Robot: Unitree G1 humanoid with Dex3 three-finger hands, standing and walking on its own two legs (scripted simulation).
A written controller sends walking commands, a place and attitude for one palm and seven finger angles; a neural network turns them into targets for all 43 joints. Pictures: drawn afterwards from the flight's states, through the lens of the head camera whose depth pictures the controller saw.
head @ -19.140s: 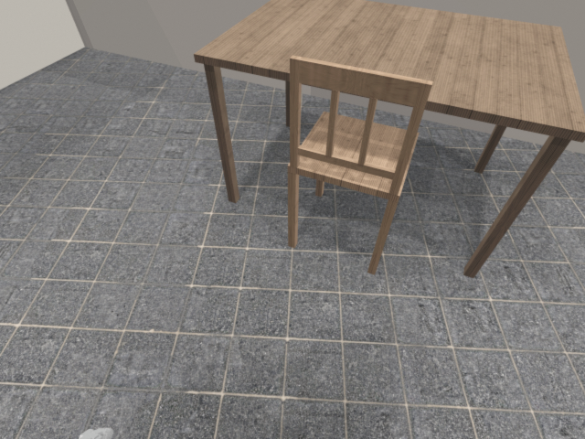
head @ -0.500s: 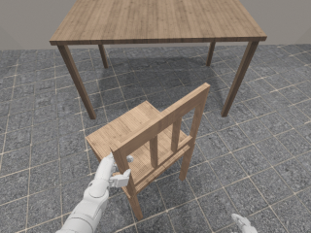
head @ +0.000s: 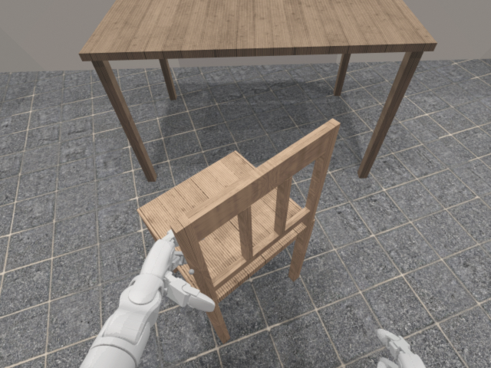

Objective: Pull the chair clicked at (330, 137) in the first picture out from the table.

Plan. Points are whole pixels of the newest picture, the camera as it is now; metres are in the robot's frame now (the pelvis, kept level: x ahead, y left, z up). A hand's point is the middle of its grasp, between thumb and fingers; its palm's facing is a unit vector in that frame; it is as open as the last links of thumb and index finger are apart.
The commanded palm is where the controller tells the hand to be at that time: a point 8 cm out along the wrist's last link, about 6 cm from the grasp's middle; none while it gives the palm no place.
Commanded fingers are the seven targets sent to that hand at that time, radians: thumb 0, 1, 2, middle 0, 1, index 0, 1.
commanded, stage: open the thumb and straighten the fingers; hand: left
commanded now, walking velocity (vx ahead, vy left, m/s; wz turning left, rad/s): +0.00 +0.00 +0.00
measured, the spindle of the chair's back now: (245, 234) +0.40 +0.01 -0.09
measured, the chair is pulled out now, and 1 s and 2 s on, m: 0.55 0.55 0.55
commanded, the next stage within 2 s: draw the fingers out of the gap in 0.24 s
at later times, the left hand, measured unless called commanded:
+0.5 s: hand (180, 288) +0.26 +0.12 -0.04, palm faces -0.17 -0.96 -0.21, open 17.4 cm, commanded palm +0.24 +0.17 -0.02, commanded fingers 0.00 -0.55 0.20 0.00 0.00 0.00 0.00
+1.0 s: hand (176, 343) +0.18 +0.12 -0.04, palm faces -0.16 -0.97 -0.21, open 17.5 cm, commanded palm +0.16 +0.17 -0.02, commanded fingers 0.00 -0.55 0.20 0.00 0.00 0.00 0.00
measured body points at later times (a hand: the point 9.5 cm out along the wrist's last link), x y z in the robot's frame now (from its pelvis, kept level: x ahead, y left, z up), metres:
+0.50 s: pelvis +0.00 -0.01 -0.01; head +0.04 -0.03 +0.44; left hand +0.27 +0.17 -0.02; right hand +0.14 -0.27 -0.10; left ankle -0.02 +0.13 -0.71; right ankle +0.01 -0.13 -0.71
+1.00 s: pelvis +0.00 +0.00 -0.02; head +0.02 -0.02 +0.43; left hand +0.18 +0.17 -0.02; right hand +0.18 -0.23 -0.09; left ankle -0.02 +0.13 -0.71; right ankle +0.02 -0.13 -0.71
